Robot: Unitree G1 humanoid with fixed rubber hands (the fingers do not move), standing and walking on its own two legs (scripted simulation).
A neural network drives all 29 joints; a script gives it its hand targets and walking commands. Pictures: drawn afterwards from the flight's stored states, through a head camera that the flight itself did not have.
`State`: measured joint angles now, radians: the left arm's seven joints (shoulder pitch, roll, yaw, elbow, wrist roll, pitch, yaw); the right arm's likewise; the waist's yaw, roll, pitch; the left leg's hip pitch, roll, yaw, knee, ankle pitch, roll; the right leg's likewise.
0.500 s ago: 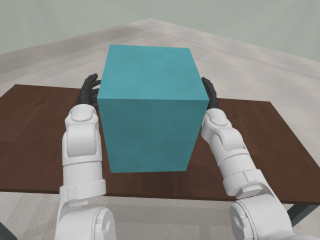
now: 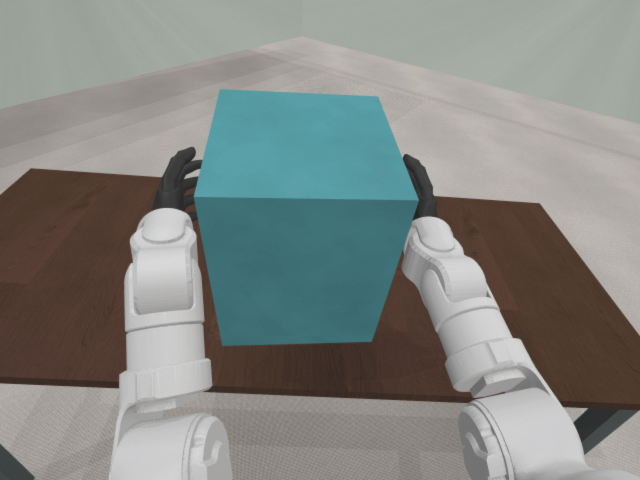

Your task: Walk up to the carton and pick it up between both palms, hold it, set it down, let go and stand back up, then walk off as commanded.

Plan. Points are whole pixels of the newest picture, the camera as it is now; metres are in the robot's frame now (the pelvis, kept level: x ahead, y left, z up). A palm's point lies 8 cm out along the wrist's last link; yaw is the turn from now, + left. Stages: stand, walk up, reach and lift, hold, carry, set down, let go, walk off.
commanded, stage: hold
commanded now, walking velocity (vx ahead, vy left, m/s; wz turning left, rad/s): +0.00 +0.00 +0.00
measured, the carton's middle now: (299, 221) +0.39 +0.01 +0.17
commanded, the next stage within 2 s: none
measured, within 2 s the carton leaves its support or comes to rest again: neither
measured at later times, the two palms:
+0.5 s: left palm (173, 215) +0.36 +0.15 +0.20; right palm (418, 219) +0.36 -0.14 +0.19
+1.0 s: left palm (172, 215) +0.36 +0.15 +0.20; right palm (418, 219) +0.36 -0.14 +0.19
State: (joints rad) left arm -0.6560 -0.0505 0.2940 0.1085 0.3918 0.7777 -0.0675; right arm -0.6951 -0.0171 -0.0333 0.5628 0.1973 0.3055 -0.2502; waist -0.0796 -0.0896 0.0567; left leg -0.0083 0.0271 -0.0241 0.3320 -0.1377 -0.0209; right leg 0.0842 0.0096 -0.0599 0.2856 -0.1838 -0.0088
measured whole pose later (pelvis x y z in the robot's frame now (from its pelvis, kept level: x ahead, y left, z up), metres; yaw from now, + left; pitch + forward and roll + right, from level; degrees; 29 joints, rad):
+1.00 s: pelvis +0.00 +0.00 +0.00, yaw +0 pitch -11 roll -1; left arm -0.65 -0.05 0.29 0.11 0.39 0.78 -0.07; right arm -0.69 -0.02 -0.03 0.56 0.19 0.30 -0.25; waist -0.08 -0.09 0.06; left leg -0.01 0.03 -0.02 0.33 -0.14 -0.02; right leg 0.09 0.01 -0.06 0.28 -0.18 -0.01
